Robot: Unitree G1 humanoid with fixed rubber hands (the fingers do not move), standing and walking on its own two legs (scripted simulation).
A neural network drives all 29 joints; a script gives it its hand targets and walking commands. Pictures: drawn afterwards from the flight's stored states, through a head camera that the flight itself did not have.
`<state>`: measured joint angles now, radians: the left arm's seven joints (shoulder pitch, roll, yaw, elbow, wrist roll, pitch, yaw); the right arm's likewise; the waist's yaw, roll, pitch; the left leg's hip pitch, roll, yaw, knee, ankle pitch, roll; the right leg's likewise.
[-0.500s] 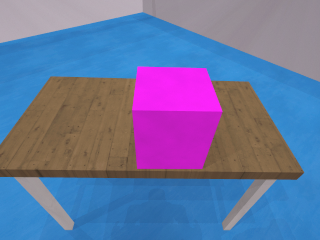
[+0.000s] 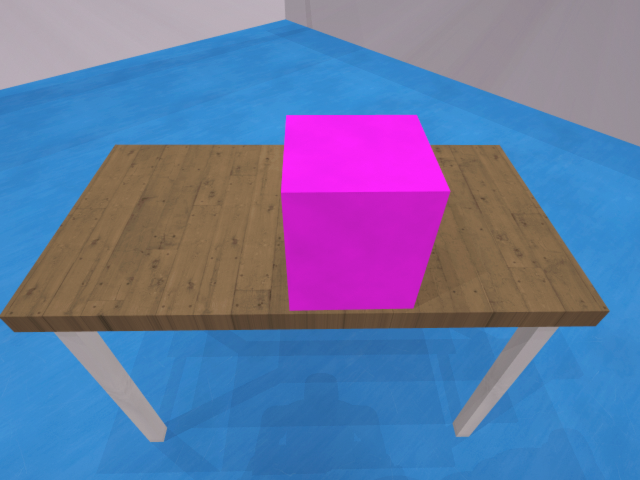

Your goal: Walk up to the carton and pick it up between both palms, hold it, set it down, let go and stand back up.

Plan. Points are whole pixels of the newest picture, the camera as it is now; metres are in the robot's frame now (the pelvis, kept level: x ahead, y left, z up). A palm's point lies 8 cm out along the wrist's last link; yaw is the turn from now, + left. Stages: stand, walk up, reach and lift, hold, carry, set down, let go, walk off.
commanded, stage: stand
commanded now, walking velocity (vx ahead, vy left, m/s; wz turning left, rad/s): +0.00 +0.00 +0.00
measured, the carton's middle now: (351, 214) +0.49 -0.05 +0.06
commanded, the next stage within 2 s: none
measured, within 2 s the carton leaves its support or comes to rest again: neither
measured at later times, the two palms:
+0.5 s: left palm out of the picture -0.04 +0.23 -0.14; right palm out of the picture -0.01 -0.23 -0.15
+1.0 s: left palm out of the picture +0.04 +0.22 -0.14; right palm out of the picture +0.04 -0.22 -0.14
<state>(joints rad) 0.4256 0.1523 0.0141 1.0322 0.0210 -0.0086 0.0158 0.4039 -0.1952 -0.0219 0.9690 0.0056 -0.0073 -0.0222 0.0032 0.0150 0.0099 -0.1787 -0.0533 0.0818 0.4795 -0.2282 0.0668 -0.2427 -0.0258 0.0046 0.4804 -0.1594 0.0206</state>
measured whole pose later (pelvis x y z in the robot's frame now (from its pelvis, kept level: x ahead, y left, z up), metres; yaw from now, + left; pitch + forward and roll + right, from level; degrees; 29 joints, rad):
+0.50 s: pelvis +0.01 +0.01 +0.00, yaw -1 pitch -3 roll +1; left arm 0.43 0.13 0.02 1.05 0.02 -0.01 0.03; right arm 0.37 -0.18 -0.04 1.00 0.00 0.00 -0.03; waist 0.00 0.01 0.01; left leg -0.20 -0.06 0.11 0.49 -0.24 0.08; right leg -0.28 -0.03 0.03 0.51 -0.17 0.03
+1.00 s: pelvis +0.05 +0.01 +0.00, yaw -1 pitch -2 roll +0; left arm 0.33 0.14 -0.01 1.06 0.01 -0.01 0.05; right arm 0.34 -0.16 -0.01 1.02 0.01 -0.02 -0.04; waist 0.00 0.00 0.02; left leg -0.14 -0.06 0.09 0.43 -0.27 0.08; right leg -0.23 -0.03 0.02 0.47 -0.22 0.03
